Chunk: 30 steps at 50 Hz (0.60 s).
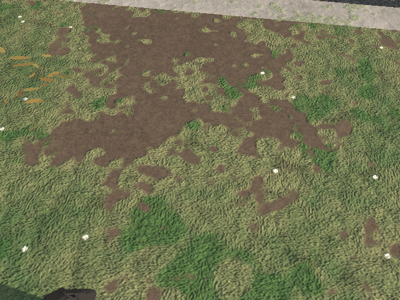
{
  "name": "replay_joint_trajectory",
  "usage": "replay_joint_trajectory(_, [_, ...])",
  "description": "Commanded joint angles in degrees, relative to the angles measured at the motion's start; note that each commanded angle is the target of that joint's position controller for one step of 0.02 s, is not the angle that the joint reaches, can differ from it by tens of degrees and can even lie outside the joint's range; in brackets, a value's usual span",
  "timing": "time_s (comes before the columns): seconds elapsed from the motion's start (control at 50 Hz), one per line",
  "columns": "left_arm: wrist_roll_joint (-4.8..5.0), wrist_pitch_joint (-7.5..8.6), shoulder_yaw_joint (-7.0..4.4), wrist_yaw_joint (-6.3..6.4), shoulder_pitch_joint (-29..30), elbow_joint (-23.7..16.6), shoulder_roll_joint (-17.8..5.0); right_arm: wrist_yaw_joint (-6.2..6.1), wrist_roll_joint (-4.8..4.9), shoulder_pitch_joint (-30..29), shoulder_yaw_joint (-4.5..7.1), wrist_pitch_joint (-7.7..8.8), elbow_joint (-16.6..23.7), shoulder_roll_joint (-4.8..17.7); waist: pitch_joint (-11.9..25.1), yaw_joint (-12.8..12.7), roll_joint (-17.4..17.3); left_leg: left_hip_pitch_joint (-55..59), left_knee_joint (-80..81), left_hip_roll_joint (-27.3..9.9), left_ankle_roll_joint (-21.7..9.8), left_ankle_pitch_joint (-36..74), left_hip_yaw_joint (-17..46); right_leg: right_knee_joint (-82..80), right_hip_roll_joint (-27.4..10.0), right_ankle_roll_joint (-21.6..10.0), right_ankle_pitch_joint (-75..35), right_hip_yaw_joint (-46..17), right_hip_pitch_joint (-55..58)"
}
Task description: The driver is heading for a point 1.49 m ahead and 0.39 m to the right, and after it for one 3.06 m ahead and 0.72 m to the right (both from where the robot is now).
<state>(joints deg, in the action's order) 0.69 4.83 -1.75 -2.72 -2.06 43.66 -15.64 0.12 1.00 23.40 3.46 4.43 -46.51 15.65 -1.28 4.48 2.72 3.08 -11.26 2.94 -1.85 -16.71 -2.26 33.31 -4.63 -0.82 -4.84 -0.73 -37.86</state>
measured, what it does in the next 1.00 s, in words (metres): walks ahead: right foot, then left foot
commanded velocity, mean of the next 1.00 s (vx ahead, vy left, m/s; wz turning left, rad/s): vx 0.50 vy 0.00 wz -0.15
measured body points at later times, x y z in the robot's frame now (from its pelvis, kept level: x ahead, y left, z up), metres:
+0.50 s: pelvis +0.29 -0.03 +0.01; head +0.32 -0.04 +0.45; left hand +0.31 +0.25 -0.12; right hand +0.49 -0.28 -0.09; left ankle +0.48 +0.14 -0.69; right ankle +0.22 -0.13 -0.74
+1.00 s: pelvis +0.57 +0.01 +0.00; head +0.59 +0.00 +0.45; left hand +0.78 +0.23 -0.10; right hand +0.55 -0.28 -0.12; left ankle +0.52 +0.11 -0.74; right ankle +0.70 -0.18 -0.68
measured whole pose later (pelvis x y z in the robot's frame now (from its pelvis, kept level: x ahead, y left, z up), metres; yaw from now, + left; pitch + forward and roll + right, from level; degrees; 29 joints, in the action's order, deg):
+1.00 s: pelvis +0.57 +0.01 +0.00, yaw -12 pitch +1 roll +2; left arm 1.3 1.4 -3.8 -1.4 -8.1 43.8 -16.4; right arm -0.3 -0.6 18.0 4.2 5.4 -49.1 15.3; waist -1.8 3.7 2.4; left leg 0.0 -13.3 1.0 -1.2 -13.8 -12.9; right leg 45.9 -6.7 -0.3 0.6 -2.4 -39.2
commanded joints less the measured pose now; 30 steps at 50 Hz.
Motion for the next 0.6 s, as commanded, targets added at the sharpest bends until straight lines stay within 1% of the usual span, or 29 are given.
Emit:
replay_joint_trajectory(0.02, [0.15,1.13,-0.99,-0.84,5.90,-5.67,-4.85,-0.60,0.43,0.41,2.65,-0.06,1.72,10.17,-3.56,-1.76,-6.34,-0.22,0.41,-17.74,-8.16,21.84,6.92,-3.53,0.96,-2.01,2.99,0.02,0.68])
replay_joint_trajectory(0.04, [0.11,1.19,-1.24,-0.94,4.82,-5.59,-5.52,-0.74,0.37,0.31,2.77,-0.43,1.46,10.57,-2.56,-2.59,-7.00,1.38,-1.67,-18.01,-7.58,26.86,6.84,-3.92,1.80,-2.74,5.47,0.75,2.86])
replay_joint_trajectory(0.06, [0.07,1.19,-1.80,-0.81,2.14,-5.13,-6.71,-0.87,0.17,-0.12,2.90,-0.79,1.40,11.25,-0.33,-4.22,-8.17,2.47,-5.71,-17.55,-6.91,36.66,6.37,-3.93,3.54,-3.72,8.16,2.30,7.47])
replay_joint_trajectory(0.08, [0.00,1.12,-2.93,-0.41,-4.64,-3.36,-8.56,-1.02,-0.04,-0.82,2.73,-1.31,1.39,11.23,4.19,-8.03,-8.32,1.77,-14.48,-15.48,-5.70,46.19,4.50,-4.88,5.68,-5.33,8.46,4.37,16.97])
replay_joint_trajectory(0.1, [-0.17,0.95,-4.19,0.24,-14.34,-0.96,-11.53,-1.32,-0.56,-0.35,1.91,-1.55,1.91,9.72,11.38,-12.03,-7.32,-5.77,-27.56,-12.72,-3.75,42.54,2.53,-2.49,2.80,-7.68,6.42,1.63,33.05])
replay_joint_trajectory(0.12, [-1.48,0.62,-5.56,0.69,-21.67,-0.12,-17.21,-0.80,-0.75,6.68,0.04,-0.65,3.45,3.69,21.71,-10.50,4.42,-29.63,-51.62,-5.10,0.56,20.54,0.58,-2.27,-12.92,-16.64,14.23,-23.23,58.18])
replay_joint_trajectory(0.14, [-0.27,0.44,-4.69,0.46,-23.46,0.81,-14.14,-0.56,-0.48,6.54,-0.55,0.60,2.30,2.95,27.64,-11.07,11.46,-39.18,-62.52,0.84,1.41,-15.48,8.20,-13.22,-17.77,-19.42,22.19,-42.92,63.25])
replay_joint_trajectory(0.16, [0.25,0.35,-3.65,0.61,-20.02,0.53,-11.28,-0.13,1.29,0.79,0.93,1.48,3.87,8.25,18.67,-11.44,7.76,-45.89,-66.87,-2.81,0.59,-14.37,10.56,-15.39,-16.08,-16.35,27.28,-37.07,57.50])
replay_joint_trajectory(0.18, [0.09,0.20,-3.18,0.86,-15.91,-0.29,-9.76,-0.09,1.81,-4.10,0.80,1.93,5.46,8.76,11.32,-10.17,3.81,-46.86,-65.13,-5.93,-0.14,-9.63,8.07,-16.42,-14.19,-14.40,24.92,-28.90,48.40])
replay_joint_trajectory(0.2, [-0.50,0.27,-2.73,0.83,-12.31,-0.59,-8.28,-0.33,0.78,-6.68,0.79,1.94,5.93,8.29,6.06,-8.15,-0.04,-45.01,-60.92,-8.39,-0.19,-5.12,6.80,-18.26,-12.08,-13.52,19.76,-23.16,38.97])
replay_joint_trajectory(0.22, [-1.24,0.65,-2.24,0.73,-10.05,-1.01,-6.53,-0.55,0.03,-6.17,1.18,1.34,5.67,8.07,4.34,-5.84,0.85,-41.13,-57.48,-10.43,-0.27,-2.09,7.19,-19.90,-10.01,-12.78,15.37,-19.11,32.94])
replay_joint_trajectory(0.24, [-1.53,0.89,-2.19,0.61,-8.88,-1.06,-6.05,-0.55,-0.07,-4.44,1.09,0.58,5.06,7.06,3.88,-4.37,1.97,-37.91,-56.22,-11.13,-0.01,-0.47,7.30,-21.63,-8.84,-12.93,13.48,-17.01,29.21])
replay_joint_trajectory(0.26, [-1.31,1.29,-2.30,0.56,-8.77,-0.78,-6.16,-0.63,-0.11,-3.15,0.89,-0.09,4.51,5.86,3.75,-3.59,2.12,-36.44,-55.04,-11.40,0.43,0.33,6.96,-23.18,-8.29,-13.55,11.69,-15.07,27.18])
replay_joint_trajectory(0.28, [-1.05,1.65,-2.43,0.59,-8.99,-0.25,-6.57,-0.74,-0.24,-3.06,0.74,-0.59,4.44,5.16,3.00,-3.09,1.86,-36.39,-53.49,-11.68,0.99,1.27,6.59,-24.43,-8.08,-14.01,9.74,-13.04,25.61])
replay_joint_trajectory(0.3, [-0.90,1.87,-2.62,0.76,-9.35,0.24,-7.24,-0.87,-0.51,-4.44,0.68,-0.85,4.97,5.00,1.86,-3.01,1.47,-37.72,-51.33,-11.93,1.64,3.26,6.37,-25.50,-7.91,-14.29,7.88,-11.32,24.94])
replay_joint_trajectory(0.34, [-0.79,1.82,-2.89,1.35,-10.96,1.21,-8.13,-0.98,-0.94,-8.72,0.53,-0.76,6.30,4.80,0.29,-3.95,0.36,-41.10,-45.25,-12.40,2.75,9.26,6.15,-26.50,-7.43,-14.15,4.61,-8.71,26.09])
replay_joint_trajectory(0.36, [-0.67,1.63,-2.92,1.61,-11.67,1.55,-8.33,-0.85,-0.98,-10.51,0.40,-0.55,6.67,4.52,-0.02,-4.50,-0.04,-41.65,-41.46,-12.26,2.94,12.84,5.85,-26.55,-6.69,-13.46,3.56,-7.10,26.99])
replay_joint_trajectory(0.4, [-0.36,1.24,-2.96,1.99,-13.03,2.06,-8.85,-0.39,-0.85,-14.41,-0.04,0.02,7.42,3.47,-0.71,-5.99,-0.20,-40.47,-33.10,-11.12,2.88,19.21,4.57,-26.54,-5.13,-11.91,2.59,-4.04,27.84])
replay_joint_trajectory(0.44, [0.02,0.89,-3.09,2.17,-15.40,2.95,-9.78,0.21,-0.53,-18.70,-0.48,0.49,8.38,2.64,-1.50,-7.91,-0.39,-38.77,-26.60,-9.60,2.81,22.98,2.96,-26.44,-4.94,-11.18,3.93,-2.74,29.14])
replay_joint_trajectory(0.5, [0.39,-0.04,-3.26,2.23,-18.84,4.58,-10.50,1.23,0.00,-23.49,-0.60,0.94,10.13,3.00,-2.80,-9.79,-0.22,-40.02,-21.48,-8.42,2.08,22.18,2.73,-24.50,-7.30,-11.18,4.56,-3.70,34.71])
replay_joint_trajectory(0.54, [0.55,-0.82,-3.49,2.47,-19.72,5.35,-10.91,1.94,0.04,-25.02,-0.44,1.22,11.19,3.75,-3.02,-9.51,0.29,-40.99,-19.23,-7.77,0.75,18.29,3.04,-22.03,-9.35,-10.55,2.13,-4.62,39.14])
replay_joint_trajectory(0.56, [0.70,-1.18,-3.61,2.62,-19.94,5.63,-11.09,2.16,-0.05,-24.92,-0.23,1.38,11.48,4.36,-2.80,-8.89,0.60,-39.70,-18.18,-7.38,0.05,15.95,3.30,-20.39,-10.05,-10.04,0.17,-5.65,40.30])
replay_joint_trajectory(0.58, [0.75,-1.49,-3.73,2.77,-19.59,5.74,-11.41,2.24,-0.10,-23.35,0.10,1.54,11.29,5.16,-1.96,-7.55,1.18,-36.95,-17.37,-6.61,-0.59,13.69,3.07,-18.34,-10.30,-9.48,-3.27,-6.36,41.09])
replay_joint_trajectory(0.6, [0.80,-1.75,-3.84,2.88,-18.34,5.54,-11.91,2.12,-0.24,-19.49,0.73,1.72,10.42,6.38,0.21,-4.91,1.81,-30.87,-16.12,-5.02,-1.50,12.23,1.86,-13.97,-9.44,-8.72,-10.79,-6.08,40.80])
